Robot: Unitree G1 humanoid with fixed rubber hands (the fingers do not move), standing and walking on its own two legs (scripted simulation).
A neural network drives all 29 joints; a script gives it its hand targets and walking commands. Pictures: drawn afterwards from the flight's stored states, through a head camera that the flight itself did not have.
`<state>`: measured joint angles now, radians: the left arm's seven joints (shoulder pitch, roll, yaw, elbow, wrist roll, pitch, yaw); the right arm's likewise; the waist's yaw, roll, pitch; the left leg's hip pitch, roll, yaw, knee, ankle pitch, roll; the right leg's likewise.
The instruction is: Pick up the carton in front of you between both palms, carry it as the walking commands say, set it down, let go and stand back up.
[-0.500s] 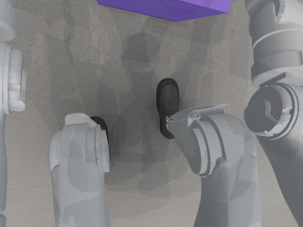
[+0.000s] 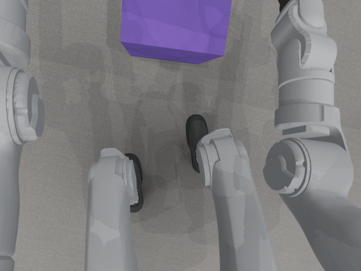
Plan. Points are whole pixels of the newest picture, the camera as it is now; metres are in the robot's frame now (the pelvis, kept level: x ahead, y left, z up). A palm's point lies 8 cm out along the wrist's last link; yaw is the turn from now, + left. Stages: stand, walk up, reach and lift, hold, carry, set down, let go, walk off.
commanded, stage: set down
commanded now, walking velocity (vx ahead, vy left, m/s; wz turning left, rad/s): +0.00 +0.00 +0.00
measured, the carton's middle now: (172, 13) +0.58 -0.07 -0.37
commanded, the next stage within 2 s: let go in 0.44 s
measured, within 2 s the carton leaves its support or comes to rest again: neither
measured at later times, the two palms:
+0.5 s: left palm out of the picture +0.64 +0.14 +0.04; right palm out of the picture +0.51 -0.24 +0.03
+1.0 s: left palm out of the picture +0.45 +0.16 +0.14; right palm out of the picture +0.37 -0.26 +0.14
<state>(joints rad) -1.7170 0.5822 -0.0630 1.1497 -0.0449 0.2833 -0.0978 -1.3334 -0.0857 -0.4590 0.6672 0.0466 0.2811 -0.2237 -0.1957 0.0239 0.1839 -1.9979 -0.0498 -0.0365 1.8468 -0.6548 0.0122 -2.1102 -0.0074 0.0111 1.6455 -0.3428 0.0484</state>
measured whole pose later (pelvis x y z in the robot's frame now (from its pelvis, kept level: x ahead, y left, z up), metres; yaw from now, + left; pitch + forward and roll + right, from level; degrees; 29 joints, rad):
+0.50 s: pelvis +0.02 +0.00 +0.14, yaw +2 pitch +48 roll -1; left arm -1.56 0.52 0.09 1.09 0.07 0.29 -0.15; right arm -1.16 -0.02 -0.52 0.54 -0.06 0.31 -0.17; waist -0.20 0.05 0.06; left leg -1.64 -0.06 -0.05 1.25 -0.45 0.01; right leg -1.72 -0.03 0.01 1.08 -0.20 0.04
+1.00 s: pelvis +0.06 -0.04 +0.23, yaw +4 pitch +29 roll +2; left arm -0.55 0.16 0.24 0.64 0.12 0.13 0.07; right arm -0.32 -0.17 -0.15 0.45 -0.05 0.14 0.11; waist -0.14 -0.01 -0.02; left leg -0.95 -0.03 -0.07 0.80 -0.35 -0.04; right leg -1.08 -0.02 -0.02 0.74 -0.17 -0.02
